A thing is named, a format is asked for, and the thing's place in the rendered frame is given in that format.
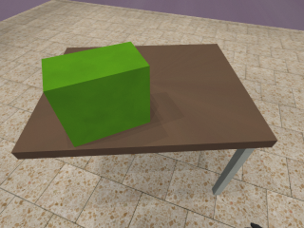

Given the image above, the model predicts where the carton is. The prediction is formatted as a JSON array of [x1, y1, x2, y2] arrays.
[[41, 41, 150, 147]]

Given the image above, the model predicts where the table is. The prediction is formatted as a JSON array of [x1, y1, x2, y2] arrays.
[[11, 44, 277, 196]]

